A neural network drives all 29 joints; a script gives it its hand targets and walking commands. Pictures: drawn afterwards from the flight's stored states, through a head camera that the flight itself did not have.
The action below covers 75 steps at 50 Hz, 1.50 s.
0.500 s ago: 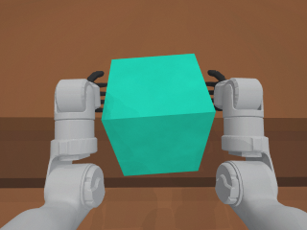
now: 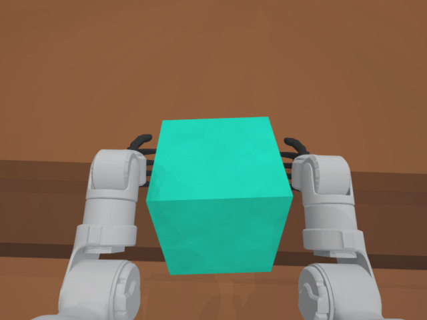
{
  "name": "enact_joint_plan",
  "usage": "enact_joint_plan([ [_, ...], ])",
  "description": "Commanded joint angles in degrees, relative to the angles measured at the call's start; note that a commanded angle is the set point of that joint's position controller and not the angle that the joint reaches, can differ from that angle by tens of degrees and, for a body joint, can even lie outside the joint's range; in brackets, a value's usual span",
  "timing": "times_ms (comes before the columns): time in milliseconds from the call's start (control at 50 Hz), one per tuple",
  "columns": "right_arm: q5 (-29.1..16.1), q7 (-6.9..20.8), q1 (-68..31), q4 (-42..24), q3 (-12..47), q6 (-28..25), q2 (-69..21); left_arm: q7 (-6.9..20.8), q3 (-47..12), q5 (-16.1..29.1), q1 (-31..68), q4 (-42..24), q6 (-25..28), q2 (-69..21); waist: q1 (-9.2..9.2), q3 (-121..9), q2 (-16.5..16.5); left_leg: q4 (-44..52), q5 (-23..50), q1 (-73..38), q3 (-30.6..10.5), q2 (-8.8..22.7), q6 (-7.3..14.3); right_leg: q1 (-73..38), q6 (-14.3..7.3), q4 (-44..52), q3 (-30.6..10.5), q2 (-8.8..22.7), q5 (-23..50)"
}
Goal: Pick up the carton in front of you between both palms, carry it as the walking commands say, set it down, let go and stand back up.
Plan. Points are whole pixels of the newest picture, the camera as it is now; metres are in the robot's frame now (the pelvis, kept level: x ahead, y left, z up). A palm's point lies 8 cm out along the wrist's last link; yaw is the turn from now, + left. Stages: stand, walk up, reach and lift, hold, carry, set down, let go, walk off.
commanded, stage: carry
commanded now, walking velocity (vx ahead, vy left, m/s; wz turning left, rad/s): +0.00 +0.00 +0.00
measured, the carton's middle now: (218, 197) +0.35 -0.01 +0.04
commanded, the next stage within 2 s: none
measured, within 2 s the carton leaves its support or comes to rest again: neither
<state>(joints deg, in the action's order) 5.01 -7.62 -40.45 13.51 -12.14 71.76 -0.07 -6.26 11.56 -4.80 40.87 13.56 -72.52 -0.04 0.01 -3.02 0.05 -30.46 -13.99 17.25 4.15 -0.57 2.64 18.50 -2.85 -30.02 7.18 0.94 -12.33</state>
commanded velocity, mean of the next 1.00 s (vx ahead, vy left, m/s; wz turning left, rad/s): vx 0.00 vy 0.00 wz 0.00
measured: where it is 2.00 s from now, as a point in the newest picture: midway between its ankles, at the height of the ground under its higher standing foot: outside the picture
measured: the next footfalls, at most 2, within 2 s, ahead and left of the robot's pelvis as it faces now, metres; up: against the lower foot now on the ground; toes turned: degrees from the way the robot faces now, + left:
none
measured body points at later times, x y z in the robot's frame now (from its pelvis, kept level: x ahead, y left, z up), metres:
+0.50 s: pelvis -0.02 -0.01 +0.00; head -0.05 -0.01 +0.45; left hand +0.33 +0.14 +0.13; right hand +0.33 -0.16 +0.12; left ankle +0.02 +0.09 -0.73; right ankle +0.04 -0.09 -0.73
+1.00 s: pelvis -0.02 -0.01 +0.00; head -0.04 -0.02 +0.45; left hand +0.33 +0.14 +0.12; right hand +0.34 -0.16 +0.12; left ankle +0.02 +0.09 -0.73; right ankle +0.04 -0.09 -0.73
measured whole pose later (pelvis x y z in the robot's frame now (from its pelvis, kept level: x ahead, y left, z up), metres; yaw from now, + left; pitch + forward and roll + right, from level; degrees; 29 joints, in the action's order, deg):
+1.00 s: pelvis -0.02 -0.01 +0.00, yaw +0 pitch +1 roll +0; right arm 4.8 -7.6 -39.2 14.2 -10.9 70.8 0.1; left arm -6.2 11.2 -4.7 38.8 13.7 -71.2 -0.2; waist 0.5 -5.0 0.3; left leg -30.4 -11.8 19.8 3.9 0.1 1.7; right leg 21.0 -4.1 -29.9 7.6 0.3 -10.3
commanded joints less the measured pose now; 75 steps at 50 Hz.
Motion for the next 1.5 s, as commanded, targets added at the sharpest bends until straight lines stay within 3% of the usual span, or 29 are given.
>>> enact_joint_plan([
  [0,-26.7,14.4,-43.0,-6.9,31.3,-1.6,-66.5,12.5,-29.8,25.0,41.4,-7.3,2.4,-65.6,0.01,-25.4,0.2,3.7,13.2,-6.8,-8.0,8.3,4.2,-10.5,-3.4,2.8,-7.9,7.2,9.5],
  [480,-25.7,14.3,-41.3,-5.5,31.0,-2.9,-65.7,13.4,-30.0,25.4,41.1,-5.9,3.6,-65.0,0.51,-21.2,-0.7,5.4,0.3,-2.3,-7.5,7.3,3.4,-5.0,-3.1,6.3,-9.4,7.9,-2.5],
  [1480,-25.9,14.0,-40.5,-6.6,31.8,-2.5,-65.8,13.4,-31.0,25.7,40.6,-8.0,3.3,-64.7,0.59,-22.8,-0.4,4.5,4.5,-3.1,-7.2,7.7,3.0,-8.4,-3.6,5.0,-9.0,8.0,6.4],
])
